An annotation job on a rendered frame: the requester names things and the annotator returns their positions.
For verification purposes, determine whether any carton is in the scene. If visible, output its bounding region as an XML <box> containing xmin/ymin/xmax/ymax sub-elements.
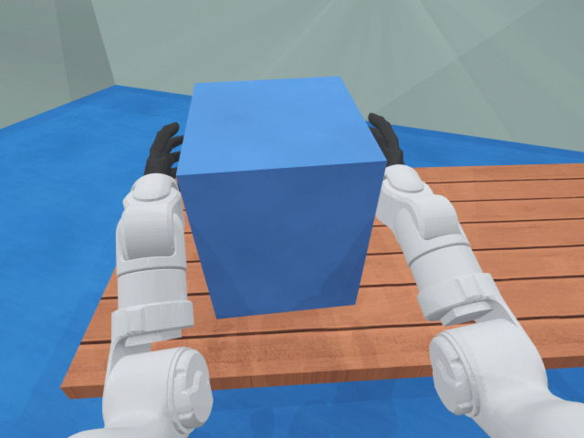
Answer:
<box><xmin>176</xmin><ymin>76</ymin><xmax>387</xmax><ymax>319</ymax></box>

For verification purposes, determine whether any robot right forearm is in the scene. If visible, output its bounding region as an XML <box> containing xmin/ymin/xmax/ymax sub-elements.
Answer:
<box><xmin>375</xmin><ymin>164</ymin><xmax>548</xmax><ymax>385</ymax></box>

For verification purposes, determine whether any robot left forearm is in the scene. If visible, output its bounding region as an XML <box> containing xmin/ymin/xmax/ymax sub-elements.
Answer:
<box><xmin>102</xmin><ymin>173</ymin><xmax>194</xmax><ymax>424</ymax></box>

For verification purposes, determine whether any robot right upper arm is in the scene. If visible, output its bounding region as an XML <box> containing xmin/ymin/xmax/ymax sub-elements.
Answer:
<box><xmin>429</xmin><ymin>318</ymin><xmax>584</xmax><ymax>438</ymax></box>

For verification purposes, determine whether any right robot hand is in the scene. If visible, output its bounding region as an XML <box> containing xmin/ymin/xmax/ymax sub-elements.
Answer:
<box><xmin>368</xmin><ymin>113</ymin><xmax>405</xmax><ymax>167</ymax></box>

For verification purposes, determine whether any robot left upper arm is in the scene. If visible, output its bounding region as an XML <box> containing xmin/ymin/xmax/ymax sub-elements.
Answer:
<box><xmin>68</xmin><ymin>347</ymin><xmax>214</xmax><ymax>438</ymax></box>

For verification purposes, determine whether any table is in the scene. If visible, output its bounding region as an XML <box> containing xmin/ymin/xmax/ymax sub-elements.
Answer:
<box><xmin>60</xmin><ymin>163</ymin><xmax>584</xmax><ymax>399</ymax></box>

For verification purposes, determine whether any left robot hand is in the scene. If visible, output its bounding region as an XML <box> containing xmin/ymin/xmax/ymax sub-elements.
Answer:
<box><xmin>143</xmin><ymin>122</ymin><xmax>184</xmax><ymax>192</ymax></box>

